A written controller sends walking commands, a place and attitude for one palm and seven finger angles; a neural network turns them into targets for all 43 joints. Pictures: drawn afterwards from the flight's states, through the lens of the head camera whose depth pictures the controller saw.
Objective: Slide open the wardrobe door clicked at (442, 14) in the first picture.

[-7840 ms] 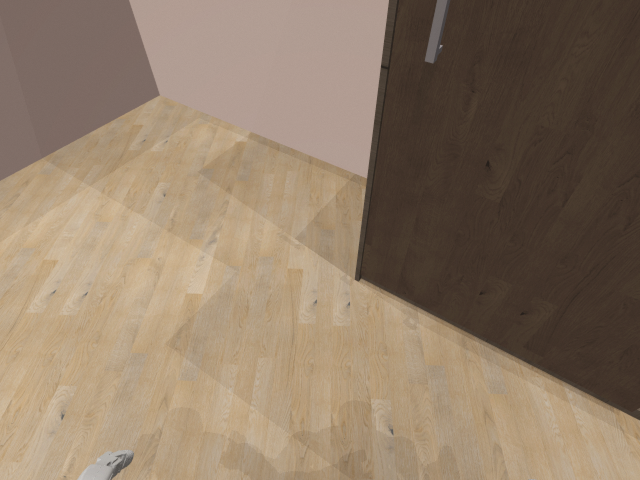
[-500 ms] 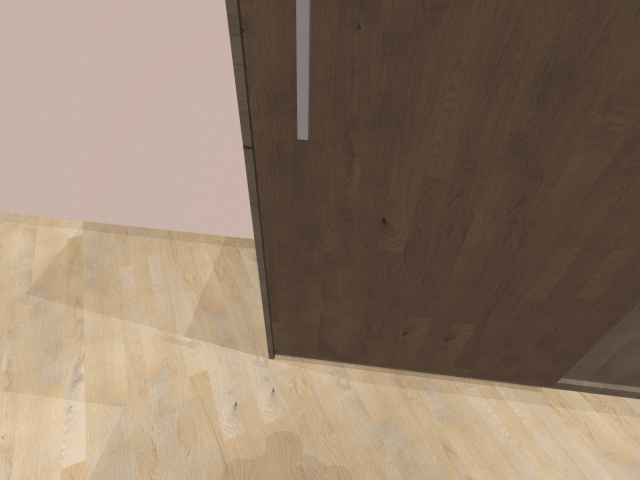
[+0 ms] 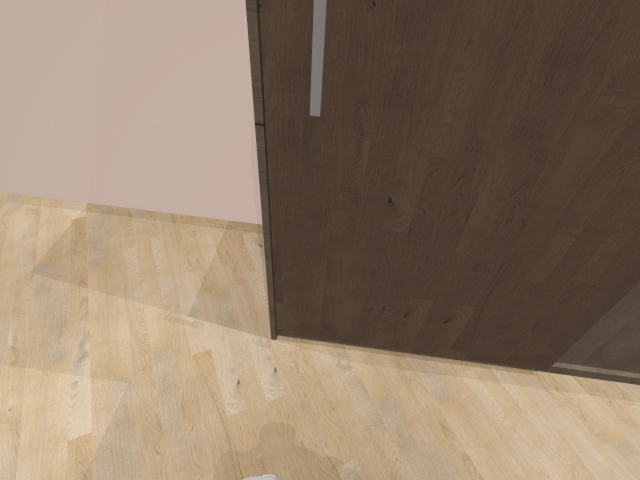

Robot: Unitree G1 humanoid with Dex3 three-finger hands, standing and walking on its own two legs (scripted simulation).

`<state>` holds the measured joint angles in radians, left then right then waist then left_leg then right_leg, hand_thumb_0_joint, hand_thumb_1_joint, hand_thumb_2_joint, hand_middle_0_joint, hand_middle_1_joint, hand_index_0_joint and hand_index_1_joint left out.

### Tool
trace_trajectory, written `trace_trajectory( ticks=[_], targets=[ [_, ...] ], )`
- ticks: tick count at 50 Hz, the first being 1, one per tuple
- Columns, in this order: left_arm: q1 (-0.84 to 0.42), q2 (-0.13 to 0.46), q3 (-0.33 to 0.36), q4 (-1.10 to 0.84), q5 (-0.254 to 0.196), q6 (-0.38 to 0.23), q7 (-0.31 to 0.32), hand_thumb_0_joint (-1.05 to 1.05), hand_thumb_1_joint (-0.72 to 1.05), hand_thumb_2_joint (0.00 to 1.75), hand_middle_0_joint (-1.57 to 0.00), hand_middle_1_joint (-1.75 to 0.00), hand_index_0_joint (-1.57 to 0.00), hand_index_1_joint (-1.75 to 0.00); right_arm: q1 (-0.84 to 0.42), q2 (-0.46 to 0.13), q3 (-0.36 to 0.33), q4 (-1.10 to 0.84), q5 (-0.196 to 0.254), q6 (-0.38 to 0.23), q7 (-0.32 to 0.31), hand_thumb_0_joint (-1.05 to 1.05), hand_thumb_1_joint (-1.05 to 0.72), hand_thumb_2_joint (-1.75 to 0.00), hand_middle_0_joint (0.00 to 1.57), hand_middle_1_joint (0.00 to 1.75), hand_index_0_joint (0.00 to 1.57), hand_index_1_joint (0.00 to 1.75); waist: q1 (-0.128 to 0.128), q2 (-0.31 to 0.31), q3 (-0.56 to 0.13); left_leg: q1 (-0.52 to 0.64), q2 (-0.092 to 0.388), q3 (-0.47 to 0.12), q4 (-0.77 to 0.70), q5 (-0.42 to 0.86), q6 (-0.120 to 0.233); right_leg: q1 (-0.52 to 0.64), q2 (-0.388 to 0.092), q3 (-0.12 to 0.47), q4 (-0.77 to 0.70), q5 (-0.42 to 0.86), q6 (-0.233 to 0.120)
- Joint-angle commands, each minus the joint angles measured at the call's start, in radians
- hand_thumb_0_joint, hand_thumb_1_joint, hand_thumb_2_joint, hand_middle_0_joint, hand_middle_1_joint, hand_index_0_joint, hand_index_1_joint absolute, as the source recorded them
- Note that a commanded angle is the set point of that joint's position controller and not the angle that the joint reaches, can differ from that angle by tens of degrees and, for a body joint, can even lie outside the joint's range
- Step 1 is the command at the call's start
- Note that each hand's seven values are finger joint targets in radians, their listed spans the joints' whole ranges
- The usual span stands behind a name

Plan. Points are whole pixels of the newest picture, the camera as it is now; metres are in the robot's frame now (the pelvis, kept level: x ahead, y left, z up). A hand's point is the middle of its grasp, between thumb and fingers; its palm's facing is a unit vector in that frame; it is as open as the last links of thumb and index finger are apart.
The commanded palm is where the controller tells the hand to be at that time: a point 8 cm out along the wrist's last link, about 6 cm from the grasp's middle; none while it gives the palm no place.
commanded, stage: look again from close up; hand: left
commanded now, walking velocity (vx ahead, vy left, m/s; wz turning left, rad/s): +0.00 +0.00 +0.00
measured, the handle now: (320, 35) +0.69 +0.04 +0.26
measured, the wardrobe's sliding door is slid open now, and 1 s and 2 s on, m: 0.00 0.00 0.00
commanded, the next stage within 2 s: none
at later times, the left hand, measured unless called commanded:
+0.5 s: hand out of the picture -0.11 +0.26 -0.16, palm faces -0.01 -0.96 -0.29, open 7.4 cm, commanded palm none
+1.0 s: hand out of the picture -0.15 +0.23 -0.16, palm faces +0.00 -0.99 -0.17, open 7.4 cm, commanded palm none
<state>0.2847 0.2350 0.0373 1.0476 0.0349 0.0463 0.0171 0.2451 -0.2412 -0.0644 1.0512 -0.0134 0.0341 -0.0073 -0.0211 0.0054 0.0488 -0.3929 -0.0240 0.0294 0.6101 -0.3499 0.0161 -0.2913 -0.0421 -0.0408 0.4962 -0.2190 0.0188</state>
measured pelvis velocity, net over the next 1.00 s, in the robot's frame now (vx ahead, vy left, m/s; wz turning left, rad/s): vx -0.13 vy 0.07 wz -0.06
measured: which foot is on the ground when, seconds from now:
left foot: down 0.00-0.28, up 0.30-0.52, down 0.54-1.00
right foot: down 0.00-0.04, up 0.06-0.26, down 0.28-1.00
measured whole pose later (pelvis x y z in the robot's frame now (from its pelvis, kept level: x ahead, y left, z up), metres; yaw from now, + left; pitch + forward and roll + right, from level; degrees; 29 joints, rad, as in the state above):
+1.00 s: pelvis -0.13 +0.07 +0.01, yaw -3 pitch -1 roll +0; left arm 0.37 0.12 0.01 1.11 0.03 0.01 0.03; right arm 0.33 -0.10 -0.01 1.11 -0.01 0.02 -0.02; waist 0.01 0.00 0.01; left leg -0.21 -0.03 0.02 0.43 -0.21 0.02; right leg -0.26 -0.03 -0.05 0.43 -0.15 0.00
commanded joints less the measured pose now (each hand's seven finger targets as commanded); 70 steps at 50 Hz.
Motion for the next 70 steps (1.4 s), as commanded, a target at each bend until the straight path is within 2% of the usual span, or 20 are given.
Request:
trace_trajectory(
  ticks=[1, 2, 3, 5, 6, 8, 10, 13, 14, 15, 16, 18, 20, 23, 25, 28, 29, 36, 47, 70],
  targets=[
    [-0.172, 0.185, 0.048, -0.121, -0.009, -0.018, 0.013, 0.0, 0.9, 0.9, -0.2, -0.3, -0.2, -0.3, 0.232, -0.151, -0.04, 0.012, -0.007, -0.019, -0.009, 0.0, -0.9, -0.9, 0.2, 0.3, 0.2, 0.3, -0.099, 0.025, 0.019, 0.298, 0.11, -0.176, -0.096, -0.194, 0.02, -0.408, -0.07, 0.095, -0.022, -0.409, -0.06],
    [-0.103, 0.14, 0.041, -0.116, -0.02, -0.009, 0.008, 0.0, 0.9, 0.9, -0.2, -0.3, -0.2, -0.3, 0.186, -0.202, -0.042, -0.022, -0.019, -0.032, -0.013, 0.0, -0.9, -0.9, 0.2, 0.3, 0.2, 0.3, -0.062, 0.279, 0.05, 0.076, 0.247, -0.427, -0.447, -0.502, 0.035, -0.284, 0.074, 0.01, 0.287, -0.332, -0.016],
    [-0.041, 0.138, 0.052, -0.098, -0.017, 0.005, 0.007, 0.0, 0.9, 0.9, -0.2, -0.3, -0.2, -0.3, 0.059, -0.259, -0.046, -0.059, -0.017, -0.033, -0.023, 0.0, -0.9, -0.9, 0.2, 0.3, 0.2, 0.3, 0.009, 0.37, 0.089, -0.229, 0.332, -0.566, -0.614, -0.67, 0.047, -0.108, 0.088, 0.102, 0.526, -0.264, -0.017],
    [0.161, 0.156, 0.074, -0.039, -0.003, 0.026, -0.002, 0.0, 0.9, 0.9, -0.2, -0.3, -0.2, -0.3, -0.144, -0.24, -0.031, -0.116, -0.018, -0.028, -0.022, 0.0, -0.9, -0.9, 0.2, 0.3, 0.2, 0.3, 0.135, 0.193, 0.03, -0.37, 0.285, -0.384, -0.637, -0.52, 0.012, 0.077, 0.086, 0.051, 0.752, -0.19, -0.035],
    [0.237, 0.138, 0.073, -0.011, -0.002, 0.027, -0.005, 0.0, 0.9, 0.9, -0.2, -0.3, -0.2, -0.3, -0.175, -0.248, -0.029, -0.13, -0.02, -0.03, -0.023, 0.0, -0.9, -0.9, 0.2, 0.3, 0.2, 0.3, 0.152, 0.144, -0.008, -0.312, 0.231, -0.288, -0.613, -0.426, -0.012, 0.103, 0.105, -0.001, 0.726, -0.183, -0.024],
    [0.286, 0.107, 0.061, 0.005, -0.004, 0.025, -0.004, 0.0, 0.9, 0.9, -0.2, -0.3, -0.2, -0.3, -0.155, -0.219, -0.025, -0.118, -0.021, -0.028, -0.029, 0.0, -0.9, -0.9, 0.2, 0.3, 0.2, 0.3, 0.133, 0.16, -0.032, -0.153, 0.189, -0.182, -0.571, -0.322, -0.01, 0.115, 0.102, -0.06, 0.504, -0.228, -0.018],
    [0.303, 0.093, 0.048, -0.005, -0.017, 0.028, 0.001, 0.0, 0.9, 0.9, -0.2, -0.3, -0.2, -0.3, -0.075, -0.191, -0.022, -0.09, -0.029, -0.007, -0.034, 0.0, -0.9, -0.9, 0.2, 0.3, 0.2, 0.3, 0.09, 0.172, -0.028, -0.005, 0.207, -0.199, -0.575, -0.295, -0.019, 0.171, 0.092, -0.076, 0.175, -0.348, -0.053],
    [0.318, 0.118, 0.039, 0.001, -0.017, 0.023, 0.014, 0.0, 0.9, 0.9, -0.2, -0.3, -0.2, -0.3, 0.037, -0.175, -0.029, -0.04, -0.01, 0.021, -0.029, 0.0, -0.9, -0.9, 0.2, 0.3, 0.2, 0.3, 0.065, -0.01, 0.043, -0.005, 0.096, -0.063, -0.396, -0.217, -0.097, 0.309, 0.061, -0.025, -0.302, -0.207, -0.098],
    [0.225, 0.162, 0.035, -0.033, -0.006, 0.014, 0.025, 0.0, 0.9, 0.9, -0.2, -0.3, -0.2, -0.3, 0.088, -0.106, -0.027, -0.027, 0.008, 0.036, -0.04, 0.0, -0.9, -0.9, 0.2, 0.3, 0.2, 0.3, 0.022, -0.242, 0.039, 0.001, -0.037, 0.061, 0.034, -0.137, -0.106, 0.168, -0.142, 0.221, -0.415, -0.329, -0.158],
    [0.017, 0.2, 0.03, -0.106, -0.001, 0.014, 0.035, 0.0, 0.9, 0.9, -0.2, -0.3, -0.2, -0.3, 0.09, -0.131, -0.043, -0.037, -0.003, 0.047, -0.04, 0.0, -0.9, -0.9, 0.2, 0.3, 0.2, 0.3, -0.04, -0.236, 0.147, -0.024, -0.047, -0.028, 0.367, -0.073, -0.065, -0.158, -0.26, 0.285, -0.419, -0.396, -0.191],
    [-0.154, 0.244, 0.042, -0.167, 0.002, 0.0, 0.04, 0.0, 0.9, 0.9, -0.2, -0.3, -0.2, -0.3, 0.094, -0.185, -0.055, -0.068, -0.004, 0.05, -0.024, 0.0, -0.9, -0.9, 0.2, 0.3, 0.2, 0.3, -0.109, -0.163, 0.119, 0.045, -0.018, -0.113, 0.563, -0.006, -0.045, -0.312, -0.308, 0.287, -0.446, -0.376, -0.242],
    [-0.284, 0.253, 0.047, -0.185, -0.013, -0.058, 0.038, 0.0, 0.9, 0.9, -0.2, -0.3, -0.2, -0.3, 0.13, -0.214, -0.063, -0.038, 0.0, 0.041, -0.003, 0.0, -0.9, -0.9, 0.2, 0.3, 0.2, 0.3, -0.144, -0.117, 0.121, 0.077, 0.024, -0.13, 0.588, 0.087, -0.028, -0.386, -0.215, 0.246, -0.446, -0.462, -0.176],
    [-0.137, 0.171, 0.027, -0.14, -0.007, -0.07, 0.032, 0.0, 0.9, 0.9, -0.2, -0.3, -0.2, -0.3, 0.115, -0.128, -0.033, -0.044, 0.001, 0.014, 0.001, 0.0, -0.9, -0.9, 0.2, 0.3, 0.2, 0.3, -0.072, -0.035, 0.115, 0.029, 0.034, -0.068, 0.393, 0.056, -0.02, -0.156, -0.162, 0.184, -0.354, -0.276, -0.16],
    [0.041, 0.147, 0.023, -0.069, -0.001, -0.055, 0.023, 0.0, 0.9, 0.9, -0.2, -0.3, -0.2, -0.3, 0.039, -0.051, -0.001, -0.064, 0.002, -0.01, -0.003, 0.0, -0.9, -0.9, 0.2, 0.3, 0.2, 0.3, 0.03, -0.077, 0.091, 0.036, 0.054, -0.024, 0.025, -0.078, -0.008, 0.053, -0.184, 0.215, -0.294, -0.233, -0.183],
    [0.047, 0.147, 0.021, -0.05, -0.006, -0.043, 0.013, 0.0, 0.9, 0.9, -0.2, -0.3, -0.2, -0.3, 0.116, -0.033, 0.014, -0.031, 0.0, -0.021, -0.008, 0.0, -0.9, -0.9, 0.2, 0.3, 0.2, 0.3, 0.011, -0.123, 0.068, 0.206, 0.047, -0.008, -0.212, -0.005, 0.004, -0.024, -0.151, 0.189, -0.255, -0.314, -0.13],
    [0.067, 0.109, 0.017, -0.049, -0.028, -0.041, -0.006, 0.0, 0.9, 0.9, -0.2, -0.3, -0.2, -0.3, 0.077, -0.147, 0.011, -0.032, -0.011, -0.048, -0.023, 0.0, -0.9, -0.9, 0.2, 0.3, 0.2, 0.3, 0.063, 0.14, 0.067, 0.098, 0.223, -0.273, -0.414, -0.107, 0.076, 0.016, -0.028, 0.052, -0.077, -0.107, -0.027],
    [0.063, 0.094, 0.017, -0.037, -0.023, -0.04, -0.007, 0.0, 0.9, 0.9, -0.2, -0.3, -0.2, -0.3, 0.035, -0.141, 0.017, -0.034, -0.014, -0.045, -0.021, 0.0, -0.9, -0.9, 0.2, 0.3, 0.2, 0.3, 0.074, 0.102, 0.053, -0.017, 0.224, -0.286, -0.449, -0.229, 0.071, 0.127, -0.027, 0.045, -0.082, -0.091, -0.023],
    [0.082, 0.033, -0.006, 0.022, -0.018, -0.041, 0.004, 0.0, 0.9, 0.9, -0.2, -0.3, -0.2, -0.3, 0.091, -0.043, 0.039, 0.028, -0.005, -0.047, -0.021, 0.0, -0.9, -0.9, 0.2, 0.3, 0.2, 0.3, 0.051, 0.008, 0.021, 0.01, 0.139, -0.183, -0.432, -0.126, 0.026, 0.198, -0.045, 0.059, -0.127, -0.024, -0.019],
    [0.129, -0.012, -0.003, 0.03, -0.013, -0.054, 0.015, 0.0, 0.9, 0.9, -0.2, -0.3, -0.2, -0.3, 0.165, 0.026, 0.036, 0.042, -0.006, -0.031, -0.021, 0.0, -0.9, -0.9, 0.2, 0.3, 0.2, 0.3, 0.019, -0.028, 0.083, 0.034, 0.097, -0.121, -0.326, -0.091, 0.023, 0.026, -0.061, 0.112, -0.183, -0.176, -0.03],
    [0.113, -0.034, -0.017, 0.049, -0.02, -0.071, 0.021, 0.0, 0.9, 0.9, -0.2, -0.3, -0.2, -0.3, 0.146, 0.043, 0.048, 0.049, 0.001, -0.056, -0.031, 0.0, -0.9, -0.9, 0.2, 0.3, 0.2, 0.3, 0.025, -0.003, 0.025, 0.126, 0.118, -0.086, -0.286, 0.173, 0.012, 0.097, -0.069, 0.094, -0.131, 0.087, -0.045]
  ],
)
